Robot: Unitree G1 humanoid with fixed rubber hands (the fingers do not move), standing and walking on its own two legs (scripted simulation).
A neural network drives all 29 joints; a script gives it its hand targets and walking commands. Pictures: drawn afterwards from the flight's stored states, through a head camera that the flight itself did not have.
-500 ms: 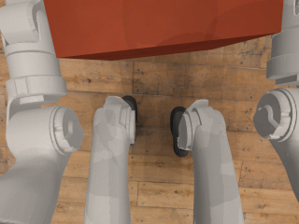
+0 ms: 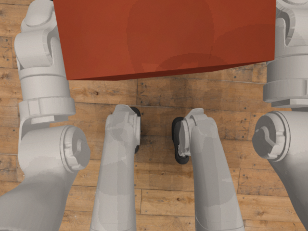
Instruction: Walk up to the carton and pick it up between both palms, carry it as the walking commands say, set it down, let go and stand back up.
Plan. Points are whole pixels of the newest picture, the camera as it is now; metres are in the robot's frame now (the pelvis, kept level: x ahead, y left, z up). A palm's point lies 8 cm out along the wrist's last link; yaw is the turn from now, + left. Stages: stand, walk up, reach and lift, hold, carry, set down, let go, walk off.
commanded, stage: reach and lift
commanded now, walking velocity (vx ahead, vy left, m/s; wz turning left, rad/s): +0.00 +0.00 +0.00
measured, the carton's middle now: out of the picture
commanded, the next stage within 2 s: none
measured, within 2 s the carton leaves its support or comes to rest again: neither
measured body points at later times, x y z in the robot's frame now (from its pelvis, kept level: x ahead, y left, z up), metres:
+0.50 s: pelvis -0.01 +0.00 +0.05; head +0.30 +0.02 +0.37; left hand +0.52 +0.22 -0.02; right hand +0.55 -0.15 -0.01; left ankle +0.17 +0.13 -0.50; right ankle +0.14 -0.09 -0.50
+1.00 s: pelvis +0.01 +0.00 +0.12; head +0.29 +0.02 +0.46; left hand +0.49 +0.22 +0.05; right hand +0.53 -0.15 +0.06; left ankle +0.17 +0.13 -0.50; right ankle +0.14 -0.09 -0.50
